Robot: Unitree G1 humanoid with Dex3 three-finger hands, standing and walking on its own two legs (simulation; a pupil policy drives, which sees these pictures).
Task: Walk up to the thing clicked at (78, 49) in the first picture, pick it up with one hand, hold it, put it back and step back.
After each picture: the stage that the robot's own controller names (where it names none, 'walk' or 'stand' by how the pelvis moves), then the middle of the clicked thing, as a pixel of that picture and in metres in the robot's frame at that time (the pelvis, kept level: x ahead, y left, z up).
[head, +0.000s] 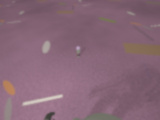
stand; (78, 52) +1.39 +0.34 -0.66
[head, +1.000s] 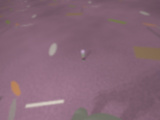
walk; (83, 55) +1.30 +0.31 -0.65
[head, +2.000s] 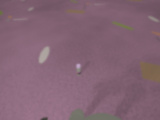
walk; (78, 69) +0.85 +0.27 -0.64
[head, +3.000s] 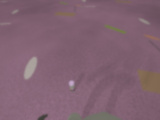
walk; (72, 86) +0.55 +0.26 -0.64
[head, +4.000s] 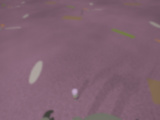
stand; (75, 94) +0.45 +0.23 -0.65
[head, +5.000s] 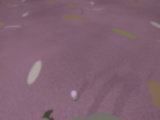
stand; (74, 96) +0.42 +0.23 -0.65
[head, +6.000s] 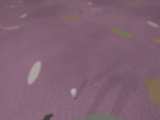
stand; (74, 94) +0.46 +0.24 -0.66
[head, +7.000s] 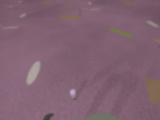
stand; (73, 95) +0.44 +0.25 -0.66
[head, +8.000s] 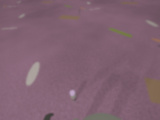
stand; (73, 96) +0.43 +0.25 -0.66
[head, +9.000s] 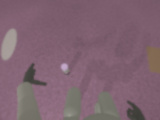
go down; (66, 70) +0.47 +0.27 -0.45
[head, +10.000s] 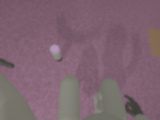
go down; (57, 55) +0.50 +0.32 -0.26
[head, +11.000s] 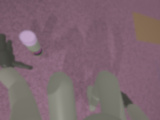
close in; (33, 46) +0.47 +0.35 -0.17
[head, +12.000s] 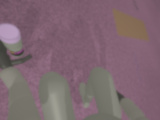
close; (14, 44) +0.46 +0.37 -0.16
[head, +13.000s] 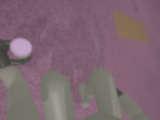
lift; (22, 51) +0.41 +0.34 -0.16
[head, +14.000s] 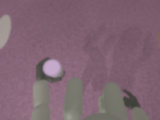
lift; (57, 71) +0.32 +0.25 +0.00
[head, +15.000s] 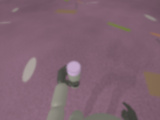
hold; (74, 77) +0.32 +0.14 +0.06
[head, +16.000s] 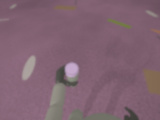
hold; (72, 77) +0.32 +0.15 +0.04
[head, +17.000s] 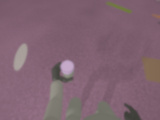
crouch; (68, 73) +0.36 +0.17 -0.02
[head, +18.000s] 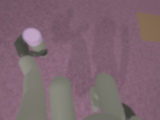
lower; (38, 46) +0.49 +0.29 -0.06
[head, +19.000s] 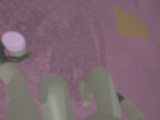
lower; (18, 50) +0.43 +0.34 -0.16
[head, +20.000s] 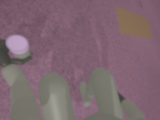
lower; (22, 52) +0.42 +0.33 -0.16
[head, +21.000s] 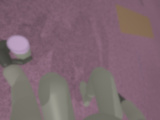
lower; (23, 52) +0.42 +0.33 -0.16
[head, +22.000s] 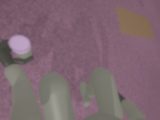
lower; (24, 52) +0.42 +0.32 -0.16
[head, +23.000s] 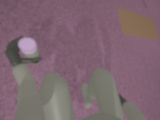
open; (32, 53) +0.43 +0.30 -0.16
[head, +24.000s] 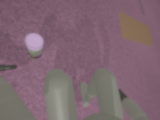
stand; (35, 49) +0.42 +0.30 -0.17
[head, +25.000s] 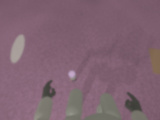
walk; (73, 76) +0.44 +0.21 -0.46
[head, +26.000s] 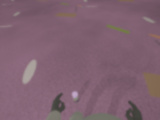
stand; (75, 97) +0.40 +0.19 -0.60
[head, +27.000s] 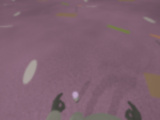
stand; (76, 97) +0.40 +0.19 -0.60
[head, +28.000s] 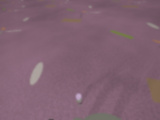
stand; (79, 99) +0.42 +0.18 -0.65
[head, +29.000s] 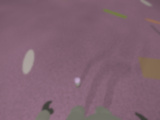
walk; (77, 83) +0.48 +0.16 -0.63
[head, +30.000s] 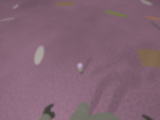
walk; (80, 69) +0.76 +0.23 -0.63
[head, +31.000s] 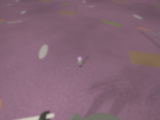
stand; (79, 62) +1.06 +0.24 -0.63
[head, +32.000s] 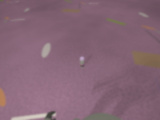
stand; (82, 62) +1.05 +0.21 -0.66
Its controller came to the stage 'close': yes
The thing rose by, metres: 0.68
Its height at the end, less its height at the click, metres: +0.00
